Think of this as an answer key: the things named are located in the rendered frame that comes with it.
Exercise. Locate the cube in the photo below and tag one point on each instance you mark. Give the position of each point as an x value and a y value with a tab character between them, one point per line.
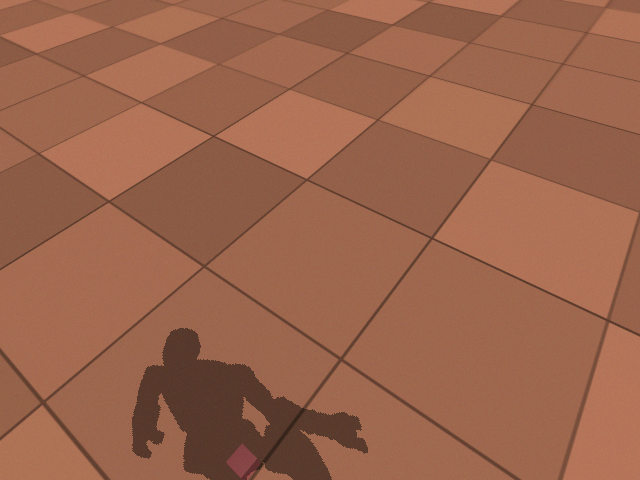
243	462

